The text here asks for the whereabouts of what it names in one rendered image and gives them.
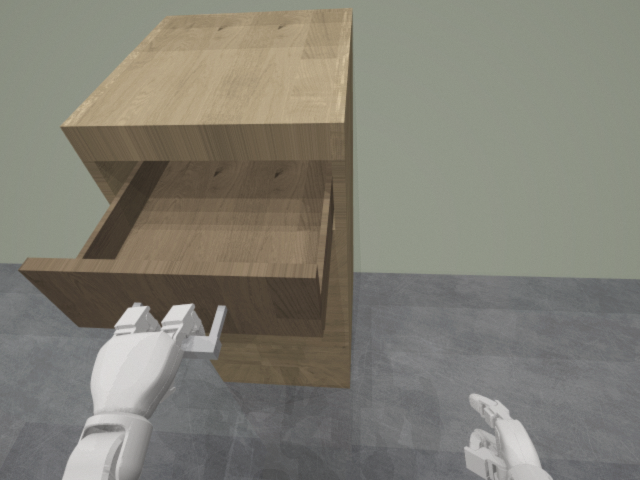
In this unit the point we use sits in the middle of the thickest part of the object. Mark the handle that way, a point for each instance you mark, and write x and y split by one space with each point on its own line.
204 347

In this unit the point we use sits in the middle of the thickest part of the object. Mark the left robot hand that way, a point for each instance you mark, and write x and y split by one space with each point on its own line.
135 370

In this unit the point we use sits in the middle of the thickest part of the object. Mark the cabinet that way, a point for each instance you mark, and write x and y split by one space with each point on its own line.
251 86

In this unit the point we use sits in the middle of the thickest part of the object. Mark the drawer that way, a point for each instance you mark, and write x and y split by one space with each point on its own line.
254 236

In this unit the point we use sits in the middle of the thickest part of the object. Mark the right robot hand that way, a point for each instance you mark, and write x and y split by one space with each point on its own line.
492 456

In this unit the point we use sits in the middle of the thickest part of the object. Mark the left robot forearm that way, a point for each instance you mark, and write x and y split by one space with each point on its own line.
112 446

